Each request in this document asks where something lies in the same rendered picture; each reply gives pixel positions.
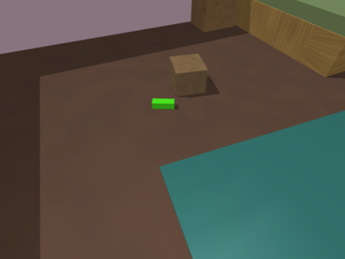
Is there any bed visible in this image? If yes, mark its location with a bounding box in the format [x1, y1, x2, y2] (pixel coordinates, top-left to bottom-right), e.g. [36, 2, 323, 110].
[235, 0, 345, 77]

